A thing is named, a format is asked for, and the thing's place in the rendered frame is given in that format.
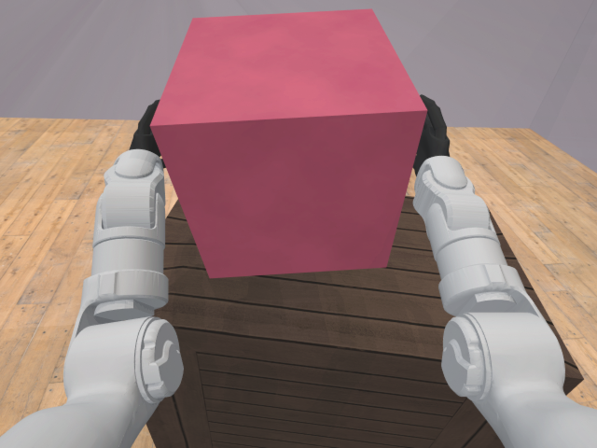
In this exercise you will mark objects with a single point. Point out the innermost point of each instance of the carton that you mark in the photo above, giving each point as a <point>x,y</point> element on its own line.
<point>290,140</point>

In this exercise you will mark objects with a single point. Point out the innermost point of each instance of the robot left hand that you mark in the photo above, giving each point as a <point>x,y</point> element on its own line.
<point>143,138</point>

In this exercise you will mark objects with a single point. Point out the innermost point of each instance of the right robot forearm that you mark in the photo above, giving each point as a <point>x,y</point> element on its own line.
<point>474,274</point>

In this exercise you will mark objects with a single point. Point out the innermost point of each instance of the left robot forearm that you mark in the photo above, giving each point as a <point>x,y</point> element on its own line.
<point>127,280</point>

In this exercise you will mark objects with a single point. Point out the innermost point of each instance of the robot right upper arm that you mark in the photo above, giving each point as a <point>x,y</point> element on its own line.
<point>510,366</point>

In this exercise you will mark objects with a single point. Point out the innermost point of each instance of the robot right hand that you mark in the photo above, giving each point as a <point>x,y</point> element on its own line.
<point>434,140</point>

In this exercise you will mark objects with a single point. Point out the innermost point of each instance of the pedestal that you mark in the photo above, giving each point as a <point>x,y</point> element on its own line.
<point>336,359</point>

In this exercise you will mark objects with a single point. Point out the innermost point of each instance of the robot left upper arm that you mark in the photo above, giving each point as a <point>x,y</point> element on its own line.
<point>116,375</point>

